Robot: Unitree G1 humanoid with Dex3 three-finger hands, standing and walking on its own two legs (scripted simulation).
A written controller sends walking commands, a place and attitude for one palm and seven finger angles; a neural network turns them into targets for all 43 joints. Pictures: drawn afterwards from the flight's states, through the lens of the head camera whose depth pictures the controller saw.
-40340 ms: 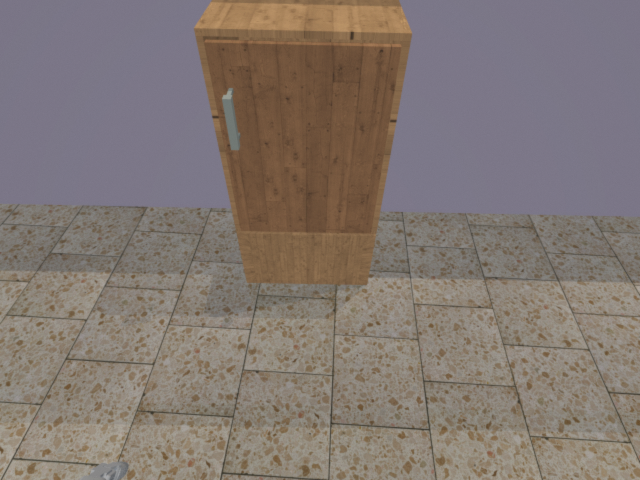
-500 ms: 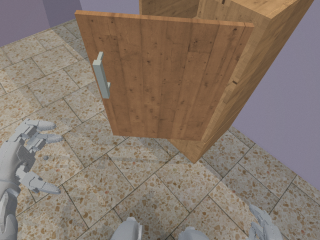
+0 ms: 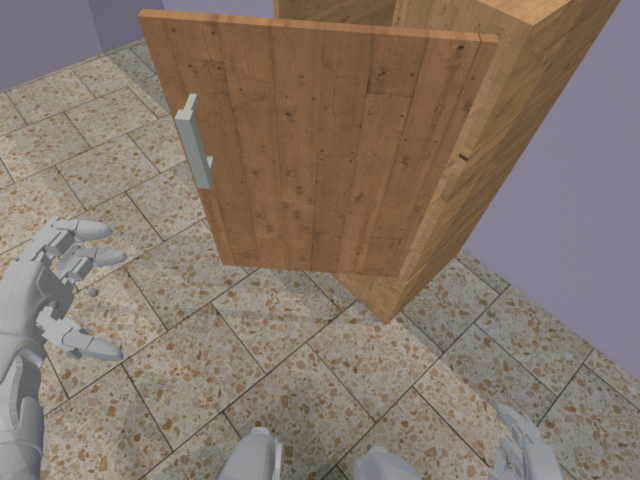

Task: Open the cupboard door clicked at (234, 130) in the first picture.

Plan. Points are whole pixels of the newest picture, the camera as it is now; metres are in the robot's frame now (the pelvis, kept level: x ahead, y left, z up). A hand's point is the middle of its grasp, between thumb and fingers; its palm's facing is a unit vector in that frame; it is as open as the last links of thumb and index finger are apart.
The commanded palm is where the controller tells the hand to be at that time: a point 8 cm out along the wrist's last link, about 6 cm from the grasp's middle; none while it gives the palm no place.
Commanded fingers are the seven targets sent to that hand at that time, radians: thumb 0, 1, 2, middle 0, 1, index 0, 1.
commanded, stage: move the hooked fingers beside the handle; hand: left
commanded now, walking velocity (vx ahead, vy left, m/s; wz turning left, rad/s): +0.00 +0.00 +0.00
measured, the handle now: (198, 143) +0.56 +0.22 +0.05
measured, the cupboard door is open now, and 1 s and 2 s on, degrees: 43 43 43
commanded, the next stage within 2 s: none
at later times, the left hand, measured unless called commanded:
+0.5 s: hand (117, 237) +0.39 +0.28 +0.05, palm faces -0.03 -1.00 -0.01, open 13.9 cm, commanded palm +0.37 +0.33 +0.06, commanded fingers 0.00 -0.50 0.30 -0.30 -1.20 -0.30 -1.20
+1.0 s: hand (130, 200) +0.45 +0.28 +0.05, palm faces +0.01 -1.00 -0.02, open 13.9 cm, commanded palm +0.44 +0.32 +0.05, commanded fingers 0.00 -0.50 0.30 -0.30 -1.20 -0.30 -1.20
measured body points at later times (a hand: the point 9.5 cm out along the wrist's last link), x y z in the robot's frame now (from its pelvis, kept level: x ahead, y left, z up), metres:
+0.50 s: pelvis +0.00 +0.02 +0.00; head +0.10 +0.05 +0.44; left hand +0.39 +0.34 +0.05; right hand +0.09 -0.25 -0.10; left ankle +0.04 +0.12 -0.66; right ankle +0.00 -0.10 -0.66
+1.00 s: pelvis +0.00 +0.03 -0.01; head +0.12 +0.06 +0.42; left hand +0.44 +0.33 +0.05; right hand +0.06 -0.25 -0.11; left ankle +0.04 +0.12 -0.66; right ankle +0.00 -0.10 -0.66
